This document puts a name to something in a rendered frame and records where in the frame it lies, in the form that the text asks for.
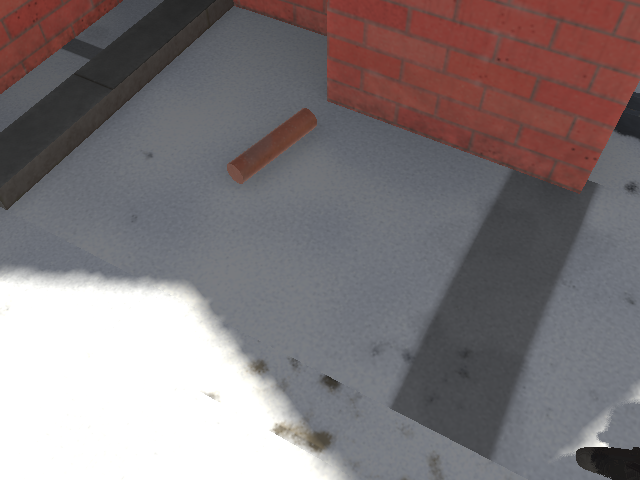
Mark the right robot hand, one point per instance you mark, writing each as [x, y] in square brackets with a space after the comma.
[617, 463]

